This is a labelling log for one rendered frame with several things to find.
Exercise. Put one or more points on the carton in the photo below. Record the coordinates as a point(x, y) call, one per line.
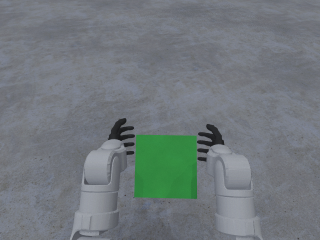
point(166, 166)

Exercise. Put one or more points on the robot left forearm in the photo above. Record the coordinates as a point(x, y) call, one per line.
point(100, 185)

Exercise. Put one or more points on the robot left hand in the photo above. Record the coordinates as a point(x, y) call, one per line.
point(116, 134)

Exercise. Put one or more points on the robot right hand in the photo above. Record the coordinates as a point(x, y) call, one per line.
point(216, 138)

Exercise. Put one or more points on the robot right forearm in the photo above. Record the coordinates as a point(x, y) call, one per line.
point(233, 185)

